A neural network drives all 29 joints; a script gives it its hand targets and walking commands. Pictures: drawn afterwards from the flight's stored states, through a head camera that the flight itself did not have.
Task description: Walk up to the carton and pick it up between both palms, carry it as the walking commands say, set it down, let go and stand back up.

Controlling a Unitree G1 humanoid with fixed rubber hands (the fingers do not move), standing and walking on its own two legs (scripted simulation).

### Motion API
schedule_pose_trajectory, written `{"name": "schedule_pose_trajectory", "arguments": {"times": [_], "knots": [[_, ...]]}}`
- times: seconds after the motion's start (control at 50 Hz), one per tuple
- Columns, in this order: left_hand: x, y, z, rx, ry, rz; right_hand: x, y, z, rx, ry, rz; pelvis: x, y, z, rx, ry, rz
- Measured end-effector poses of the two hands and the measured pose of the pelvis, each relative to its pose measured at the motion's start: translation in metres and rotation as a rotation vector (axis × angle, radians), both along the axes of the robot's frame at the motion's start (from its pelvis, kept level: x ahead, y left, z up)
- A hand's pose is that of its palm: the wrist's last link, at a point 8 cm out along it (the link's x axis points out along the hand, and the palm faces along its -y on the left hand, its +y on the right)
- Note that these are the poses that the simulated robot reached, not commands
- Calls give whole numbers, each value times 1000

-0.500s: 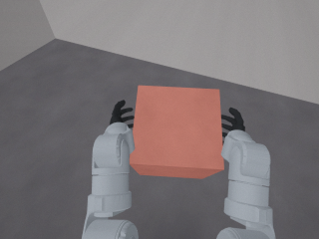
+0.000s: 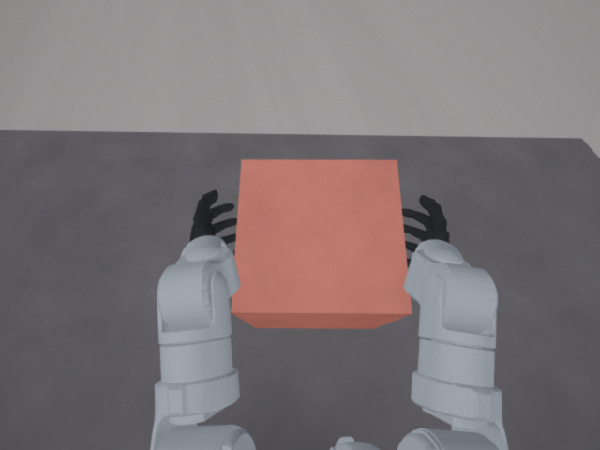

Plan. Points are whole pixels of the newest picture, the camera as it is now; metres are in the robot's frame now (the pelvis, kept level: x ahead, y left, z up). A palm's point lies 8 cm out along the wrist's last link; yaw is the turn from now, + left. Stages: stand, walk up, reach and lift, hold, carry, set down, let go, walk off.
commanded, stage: carry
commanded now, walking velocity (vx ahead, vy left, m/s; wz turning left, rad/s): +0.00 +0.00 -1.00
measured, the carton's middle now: (316, 255) +0.39 +0.02 +0.04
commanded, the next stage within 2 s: none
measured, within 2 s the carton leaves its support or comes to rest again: neither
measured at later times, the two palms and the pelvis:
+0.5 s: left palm (441, 298) +0.31 -0.13 +0.07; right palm out of the picture +0.18 -0.37 +0.07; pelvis -0.05 -0.09 -0.02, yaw -23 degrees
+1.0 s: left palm (418, 329) +0.25 -0.08 +0.12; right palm out of the picture +0.14 -0.33 +0.12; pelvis -0.09 -0.09 -0.01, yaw -24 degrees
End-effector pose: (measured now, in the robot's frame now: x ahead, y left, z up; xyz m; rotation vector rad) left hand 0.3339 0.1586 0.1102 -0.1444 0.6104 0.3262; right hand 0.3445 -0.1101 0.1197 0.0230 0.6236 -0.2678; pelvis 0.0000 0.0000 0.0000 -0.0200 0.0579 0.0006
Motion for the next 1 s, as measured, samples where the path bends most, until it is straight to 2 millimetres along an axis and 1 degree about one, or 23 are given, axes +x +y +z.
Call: {"name": "schedule_pose_trajectory", "arguments": {"times": [0.06, 0.12, 0.2, 0.24, 0.28, 0.34, 0.38, 0.44, 0.5, 0.56, 0.62, 0.68, 0.76, 0.82, 0.86, 0.94, 1.0], "knots": [[9, -25, 9, 16, -6, -72, -11, -25, 5, 1, -5, -62, -3, -6, 0, -23, -13, -75], [17, -61, 11, 32, -8, -161, -25, -59, 4, -1, -4, -137, -6, -17, -2, -40, -18, -149], [24, -124, 3, 50, 6, -274, -47, -118, -7, 7, 11, -245, -10, -43, -12, -43, -18, -231], [25, -160, -4, 58, 2, -320, -59, -150, -18, 19, 8, -296, -12, -60, -23, -30, -19, -255], [22, -195, -15, 72, 0, -364, -73, -182, -32, 31, 3, -340, -17, -71, -35, -23, -16, -285], [7, -239, -34, 101, 49, -440, -104, -219, -53, 68, 50, -414, -26, -76, -33, -8, -19, -325], [-4, -260, -43, 104, 84, -480, -126, -236, -62, 91, 81, -468, -32, -79, -28, 1, -15, -351], [-14, -282, -46, 103, 94, -533, -150, -252, -64, 97, 91, -523, -42, -84, -23, 13, -12, -383], [-21, -293, -38, 89, 63, -546, -161, -259, -55, 82, 59, -542, -51, -87, -18, 24, -6, -403], [-27, -291, -26, 74, 29, -533, -163, -260, -39, 62, 24, -529, -59, -90, -15, 35, 0, -411], [-34, -281, -15, 55, 8, -499, -160, -255, -22, 38, 3, -495, -66, -90, -12, 45, 6, -414], [-41, -266, -6, 42, -6, -469, -159, -243, -7, 12, -7, -457, -73, -89, -10, 48, 9, -416], [-56, -244, 2, 25, -1, -449, -167, -224, 6, -7, -1, -429, -84, -85, -6, 50, -19, -420], [-66, -233, 10, 31, -1, -442, -176, -214, 11, 2, -3, -423, -87, -84, -6, 37, -37, -424], [-71, -230, 13, 42, -6, -443, -181, -211, 12, 5, -5, -417, -88, -84, -9, 36, -50, -428], [-80, -233, 13, 72, 8, -459, -192, -214, 5, 12, 13, -408, -87, -88, -13, 39, -62, -424], [-86, -239, 9, 80, 44, -479, -203, -218, 0, 17, 50, -423, -89, -87, -8, 35, -62, -426]]}}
